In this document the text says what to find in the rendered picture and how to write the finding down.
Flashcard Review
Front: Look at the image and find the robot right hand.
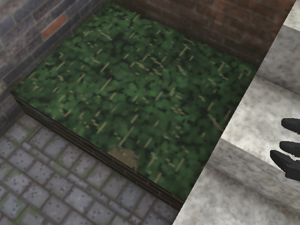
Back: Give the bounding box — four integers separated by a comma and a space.
270, 118, 300, 182

